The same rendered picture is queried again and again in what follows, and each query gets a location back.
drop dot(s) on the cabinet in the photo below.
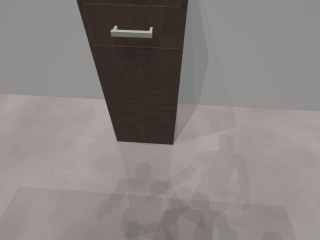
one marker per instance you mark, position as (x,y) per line
(140,84)

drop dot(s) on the drawer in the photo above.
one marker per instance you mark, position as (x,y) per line
(164,20)

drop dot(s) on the handle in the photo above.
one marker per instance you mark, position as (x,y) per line
(115,32)

